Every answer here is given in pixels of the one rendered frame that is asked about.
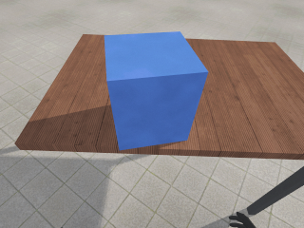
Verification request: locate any table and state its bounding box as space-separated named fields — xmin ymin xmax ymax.
xmin=14 ymin=34 xmax=304 ymax=215

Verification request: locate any carton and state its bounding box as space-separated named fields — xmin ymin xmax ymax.
xmin=104 ymin=31 xmax=208 ymax=151

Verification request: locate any right robot hand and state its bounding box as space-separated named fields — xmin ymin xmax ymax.
xmin=229 ymin=212 xmax=256 ymax=228

